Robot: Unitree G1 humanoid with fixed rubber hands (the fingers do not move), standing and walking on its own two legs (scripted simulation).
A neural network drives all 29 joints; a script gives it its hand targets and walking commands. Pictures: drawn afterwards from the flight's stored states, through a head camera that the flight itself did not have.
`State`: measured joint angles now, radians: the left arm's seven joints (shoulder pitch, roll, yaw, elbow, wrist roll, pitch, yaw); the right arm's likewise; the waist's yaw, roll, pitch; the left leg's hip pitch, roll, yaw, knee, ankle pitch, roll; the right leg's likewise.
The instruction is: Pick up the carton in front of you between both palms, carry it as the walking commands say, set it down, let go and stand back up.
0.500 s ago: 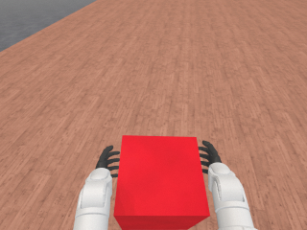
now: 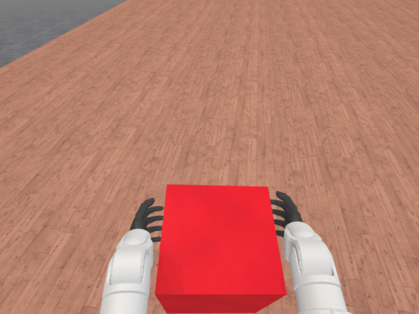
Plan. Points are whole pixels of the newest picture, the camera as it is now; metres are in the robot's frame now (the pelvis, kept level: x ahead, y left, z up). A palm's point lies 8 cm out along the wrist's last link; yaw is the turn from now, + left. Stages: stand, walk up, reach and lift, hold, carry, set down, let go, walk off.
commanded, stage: carry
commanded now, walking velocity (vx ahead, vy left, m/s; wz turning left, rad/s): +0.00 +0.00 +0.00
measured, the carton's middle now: (214, 253) +0.29 +0.00 -0.06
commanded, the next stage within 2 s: hold in 0.44 s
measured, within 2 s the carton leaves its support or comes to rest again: neither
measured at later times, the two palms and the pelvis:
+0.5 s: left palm (133, 241) +0.27 +0.16 +0.04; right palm (289, 233) +0.28 -0.14 +0.04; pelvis -0.01 +0.01 +0.00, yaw +2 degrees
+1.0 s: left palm (132, 250) +0.29 +0.18 -0.03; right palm (266, 231) +0.32 -0.11 -0.02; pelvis -0.04 -0.02 -0.02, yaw +13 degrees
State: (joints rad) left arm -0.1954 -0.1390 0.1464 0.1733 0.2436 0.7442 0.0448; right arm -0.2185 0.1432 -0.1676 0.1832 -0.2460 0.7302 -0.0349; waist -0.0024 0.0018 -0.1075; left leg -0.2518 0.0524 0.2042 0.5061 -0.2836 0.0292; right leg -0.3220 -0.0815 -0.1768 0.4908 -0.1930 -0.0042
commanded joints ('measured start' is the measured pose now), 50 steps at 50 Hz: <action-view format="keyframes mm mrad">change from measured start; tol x8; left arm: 1 -479 -917 -544 -97 -272 -53 -253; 22 -477 -914 -548 -101 -274 -51 -251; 25 -371 -903 -490 -100 -217 -75 -243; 30 -481 -904 -481 -70 -218 -86 -238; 39 -884 -881 -229 359 -84 -199 -337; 45 -884 -690 80 575 111 -299 -290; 50 -868 -566 99 624 133 -426 -274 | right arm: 1 -396 932 543 -37 254 -31 249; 22 -393 932 543 -37 255 -29 248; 23 -300 951 514 -69 242 -26 256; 29 -392 883 535 -112 242 -50 273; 33 -443 902 391 25 159 -62 247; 41 -788 956 85 425 4 -161 259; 50 -751 740 -131 460 -131 -353 162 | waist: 1 0 1 -217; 22 0 3 -222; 23 -1 46 -122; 43 -47 -35 33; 50 -69 -8 -112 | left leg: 1 32 126 -122 -102 141 -5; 22 31 125 -125 -100 167 2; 23 102 -80 -310 -144 452 10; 25 286 -85 -323 -121 563 8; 29 371 -100 -302 -163 388 -8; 38 153 -97 -316 -97 -158 22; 50 -269 -155 -276 169 30 42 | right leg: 1 113 -96 103 -55 131 -3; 22 105 -95 98 -46 129 5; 23 316 186 231 -66 277 -32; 24 337 163 267 -75 326 -37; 25 222 170 265 -88 347 -19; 38 65 153 250 -68 -187 -22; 44 -5 147 259 12 -197 -7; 50 -181 171 231 157 -10 11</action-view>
